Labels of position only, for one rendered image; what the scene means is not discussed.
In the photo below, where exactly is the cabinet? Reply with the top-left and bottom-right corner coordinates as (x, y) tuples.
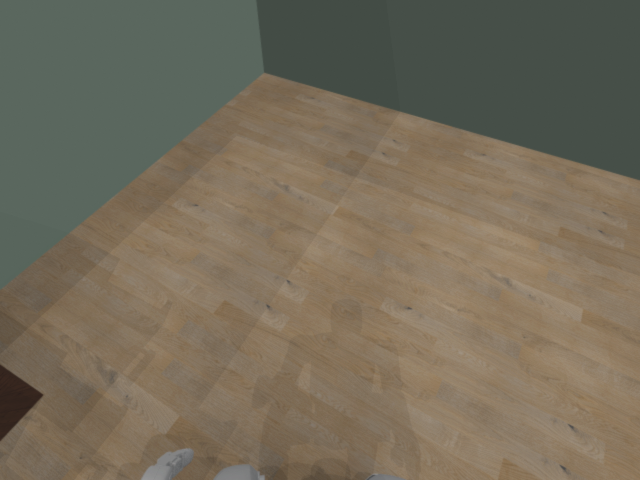
(0, 365), (43, 441)

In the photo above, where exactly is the left robot hand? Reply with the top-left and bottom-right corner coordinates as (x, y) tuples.
(141, 448), (194, 480)

